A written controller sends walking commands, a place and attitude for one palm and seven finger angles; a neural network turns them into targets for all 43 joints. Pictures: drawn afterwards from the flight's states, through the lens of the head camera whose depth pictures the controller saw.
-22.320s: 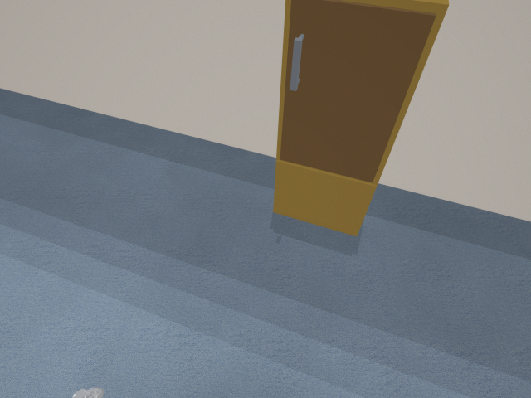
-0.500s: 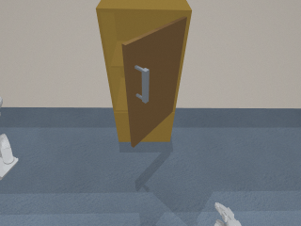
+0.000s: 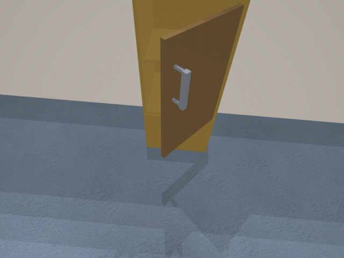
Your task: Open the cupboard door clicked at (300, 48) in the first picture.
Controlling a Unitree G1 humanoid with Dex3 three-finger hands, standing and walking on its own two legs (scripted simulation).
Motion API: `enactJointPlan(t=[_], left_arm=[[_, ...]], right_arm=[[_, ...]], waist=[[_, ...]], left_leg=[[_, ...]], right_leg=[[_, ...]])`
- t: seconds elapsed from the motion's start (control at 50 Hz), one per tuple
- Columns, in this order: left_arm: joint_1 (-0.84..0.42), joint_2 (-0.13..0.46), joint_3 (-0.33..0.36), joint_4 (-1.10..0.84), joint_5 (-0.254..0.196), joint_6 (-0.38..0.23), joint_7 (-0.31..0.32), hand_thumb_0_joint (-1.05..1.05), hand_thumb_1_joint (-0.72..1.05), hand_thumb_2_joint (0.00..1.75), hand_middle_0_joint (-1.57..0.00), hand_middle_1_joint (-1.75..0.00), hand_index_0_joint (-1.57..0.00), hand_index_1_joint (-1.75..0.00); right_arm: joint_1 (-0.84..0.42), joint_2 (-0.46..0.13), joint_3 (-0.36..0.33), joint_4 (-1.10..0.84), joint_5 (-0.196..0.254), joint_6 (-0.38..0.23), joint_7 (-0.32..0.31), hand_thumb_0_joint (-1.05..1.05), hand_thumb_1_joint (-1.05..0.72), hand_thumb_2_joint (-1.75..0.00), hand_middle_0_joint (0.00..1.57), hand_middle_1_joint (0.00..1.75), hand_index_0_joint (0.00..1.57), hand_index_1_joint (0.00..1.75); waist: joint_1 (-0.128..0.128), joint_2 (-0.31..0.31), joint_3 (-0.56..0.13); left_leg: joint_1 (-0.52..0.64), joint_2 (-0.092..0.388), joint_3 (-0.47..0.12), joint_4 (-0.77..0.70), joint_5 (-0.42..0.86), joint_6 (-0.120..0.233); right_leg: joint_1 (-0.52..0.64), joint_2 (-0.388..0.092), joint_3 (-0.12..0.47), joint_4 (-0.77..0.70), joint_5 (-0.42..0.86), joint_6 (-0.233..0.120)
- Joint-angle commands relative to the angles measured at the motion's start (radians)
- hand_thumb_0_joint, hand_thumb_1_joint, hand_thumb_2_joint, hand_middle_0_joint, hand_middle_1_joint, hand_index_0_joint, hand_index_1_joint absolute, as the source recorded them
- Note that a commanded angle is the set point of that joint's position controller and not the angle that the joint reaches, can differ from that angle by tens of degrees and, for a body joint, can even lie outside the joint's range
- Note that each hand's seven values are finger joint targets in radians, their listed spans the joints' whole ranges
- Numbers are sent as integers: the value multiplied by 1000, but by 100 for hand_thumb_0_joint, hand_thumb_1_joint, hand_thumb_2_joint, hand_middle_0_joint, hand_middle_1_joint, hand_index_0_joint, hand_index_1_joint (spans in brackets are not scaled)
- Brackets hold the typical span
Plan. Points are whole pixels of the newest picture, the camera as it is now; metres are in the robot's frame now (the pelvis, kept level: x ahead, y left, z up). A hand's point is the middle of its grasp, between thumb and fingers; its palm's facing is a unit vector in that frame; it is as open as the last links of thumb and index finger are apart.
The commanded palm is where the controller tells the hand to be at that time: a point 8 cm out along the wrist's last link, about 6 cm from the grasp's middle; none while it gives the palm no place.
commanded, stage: let the arm hang, fingers relaxed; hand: left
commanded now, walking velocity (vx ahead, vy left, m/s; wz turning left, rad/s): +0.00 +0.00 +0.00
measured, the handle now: (180, 88) +0.61 +0.01 +0.03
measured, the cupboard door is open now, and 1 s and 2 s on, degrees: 49 49 49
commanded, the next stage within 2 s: look to check the result in 0.74 s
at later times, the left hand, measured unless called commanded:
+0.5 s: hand out of the picture -0.01 +0.18 -0.17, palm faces +0.02 -0.98 -0.19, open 7.4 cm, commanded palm none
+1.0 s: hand out of the picture -0.02 +0.18 -0.17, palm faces +0.03 -0.98 -0.19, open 7.4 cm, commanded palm none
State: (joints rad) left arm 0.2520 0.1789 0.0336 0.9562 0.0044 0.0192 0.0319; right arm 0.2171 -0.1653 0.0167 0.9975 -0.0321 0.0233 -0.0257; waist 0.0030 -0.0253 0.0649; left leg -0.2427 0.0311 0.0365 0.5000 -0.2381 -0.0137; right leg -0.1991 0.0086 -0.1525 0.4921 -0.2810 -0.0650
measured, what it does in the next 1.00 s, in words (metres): stands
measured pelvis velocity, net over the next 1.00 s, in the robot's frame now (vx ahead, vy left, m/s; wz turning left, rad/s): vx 0.00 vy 0.02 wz -0.02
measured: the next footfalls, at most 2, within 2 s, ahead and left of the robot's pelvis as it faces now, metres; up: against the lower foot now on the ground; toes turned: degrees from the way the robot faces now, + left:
none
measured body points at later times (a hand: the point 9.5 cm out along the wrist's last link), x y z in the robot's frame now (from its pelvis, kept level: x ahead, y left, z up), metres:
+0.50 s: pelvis -0.01 +0.01 +0.01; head +0.00 +0.00 +0.46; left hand -0.01 +0.23 -0.15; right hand -0.04 -0.18 -0.16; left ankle +0.02 +0.13 -0.74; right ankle +0.00 -0.07 -0.74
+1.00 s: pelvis +0.00 +0.02 +0.01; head +0.01 +0.01 +0.46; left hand -0.02 +0.23 -0.15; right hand -0.03 -0.18 -0.16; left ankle +0.02 +0.13 -0.74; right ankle +0.00 -0.07 -0.74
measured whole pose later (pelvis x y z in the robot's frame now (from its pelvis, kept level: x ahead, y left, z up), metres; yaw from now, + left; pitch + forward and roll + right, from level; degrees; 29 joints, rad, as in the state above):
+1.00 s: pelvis +0.00 +0.02 +0.01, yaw -1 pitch -1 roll +0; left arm 0.30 0.12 0.01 1.17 0.01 0.00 0.04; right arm 0.30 -0.11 0.00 1.16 -0.03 0.01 -0.04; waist -0.01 0.01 0.05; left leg -0.18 0.01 0.07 0.40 -0.19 0.01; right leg -0.16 -0.01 -0.12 0.41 -0.23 -0.04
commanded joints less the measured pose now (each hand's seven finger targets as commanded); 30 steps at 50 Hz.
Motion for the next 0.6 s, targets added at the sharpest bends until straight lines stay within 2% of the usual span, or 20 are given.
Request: enactJointPlan(t=[0.0,0.06,0.16,0.42,0.5,0.58], left_arm=[[16,115,5,34,6,-32,-4,0,90,90,-20,-30,-20,-30],[27,107,-5,96,4,-34,-3,0,90,90,-20,-30,-20,-30],[49,100,-13,159,1,-35,0,0,90,90,-20,-30,-20,-30],[90,60,-13,193,1,-33,9,0,90,90,-20,-30,-20,-30],[94,50,-10,191,1,-33,10,0,90,90,-20,-30,-20,-30],[101,43,-8,191,2,-35,11,0,90,90,-20,-30,-20,-30]], right_arm=[[39,-99,-29,14,8,-12,-7,0,-90,-90,20,30,20,30],[57,-97,-26,58,10,-13,-6,0,-90,-90,20,30,20,30],[92,-92,-19,108,12,-15,-8,0,-90,-90,20,30,20,30],[155,-35,-16,158,7,-15,-10,0,-90,-90,20,30,20,30],[168,-21,-18,158,6,-19,-12,0,-90,-90,20,30,20,30],[176,-14,-20,156,8,-21,-14,0,-90,-90,20,30,20,30]], waist=[[-14,97,-76],[-11,68,-32],[-9,15,-14],[-10,23,45],[-9,55,45],[-10,40,45]], left_leg=[[49,76,-68,-112,147,34],[59,80,-69,-143,135,37],[69,80,-66,-174,112,39],[30,63,-51,-183,47,38],[15,62,-56,-187,44,39],[15,64,-55,-181,58,40]], right_leg=[[65,-139,158,-168,185,13],[42,-135,155,-199,130,10],[37,-133,151,-215,81,11],[-6,-132,166,-218,6,9],[0,-129,163,-204,24,8],[1,-130,159,-199,36,10]])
